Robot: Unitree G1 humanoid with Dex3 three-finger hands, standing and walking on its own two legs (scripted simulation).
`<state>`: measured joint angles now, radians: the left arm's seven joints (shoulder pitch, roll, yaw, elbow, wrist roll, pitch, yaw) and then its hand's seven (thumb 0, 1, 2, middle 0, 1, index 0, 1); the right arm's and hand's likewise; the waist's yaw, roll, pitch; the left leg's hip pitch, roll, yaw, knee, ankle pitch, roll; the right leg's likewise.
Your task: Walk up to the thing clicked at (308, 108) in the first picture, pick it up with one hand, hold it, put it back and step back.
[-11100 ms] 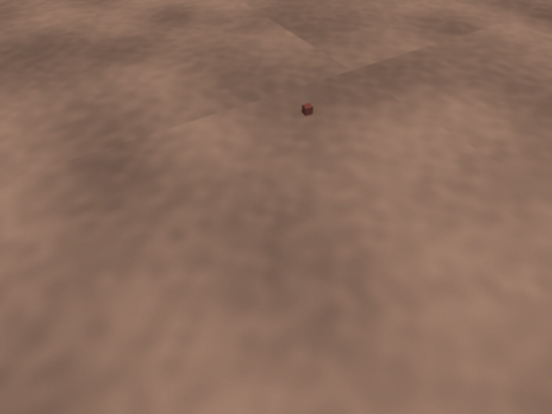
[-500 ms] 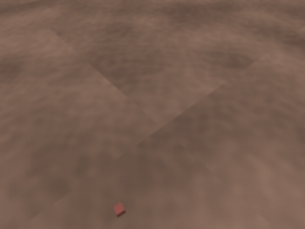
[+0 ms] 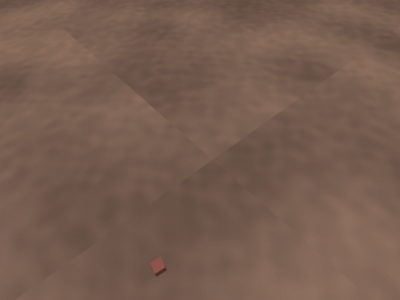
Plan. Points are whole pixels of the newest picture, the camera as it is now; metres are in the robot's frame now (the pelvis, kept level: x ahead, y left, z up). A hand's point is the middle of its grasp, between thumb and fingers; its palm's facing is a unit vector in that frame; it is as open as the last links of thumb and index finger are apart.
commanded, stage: walk up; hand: left
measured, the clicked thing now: (158, 266) +0.38 +0.23 -0.75
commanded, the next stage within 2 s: none
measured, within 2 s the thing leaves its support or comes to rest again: neither
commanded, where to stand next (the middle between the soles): -0.01 +0.02 m, yaw -3 degrees
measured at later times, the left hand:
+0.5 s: hand out of the picture +0.03 +0.34 -0.18, palm faces -0.08 -0.94 -0.34, open 7.4 cm
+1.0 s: hand out of the picture +0.02 +0.28 -0.16, palm faces -0.09 -0.95 -0.31, open 7.4 cm
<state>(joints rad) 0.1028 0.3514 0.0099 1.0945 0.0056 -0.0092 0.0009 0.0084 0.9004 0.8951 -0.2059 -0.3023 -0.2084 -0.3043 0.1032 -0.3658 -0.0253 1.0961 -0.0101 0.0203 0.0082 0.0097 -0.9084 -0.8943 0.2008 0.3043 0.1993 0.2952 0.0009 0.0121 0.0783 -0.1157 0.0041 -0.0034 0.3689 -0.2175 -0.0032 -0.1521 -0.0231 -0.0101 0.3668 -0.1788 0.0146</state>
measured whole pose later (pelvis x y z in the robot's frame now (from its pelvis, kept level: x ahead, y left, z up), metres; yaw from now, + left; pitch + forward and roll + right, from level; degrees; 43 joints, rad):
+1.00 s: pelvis -0.09 +0.05 -0.01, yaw -5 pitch -4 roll +1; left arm 0.16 0.35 0.03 0.95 0.02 0.03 -0.04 0.01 0.90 0.90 -0.21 -0.30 -0.21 -0.30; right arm 0.24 -0.38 -0.04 0.99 -0.03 -0.04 -0.01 0.01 -0.91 -0.89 0.20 0.30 0.20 0.30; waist 0.01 -0.02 0.07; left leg -0.16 -0.01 0.00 0.47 -0.22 0.00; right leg -0.17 0.01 0.03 0.53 -0.29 -0.02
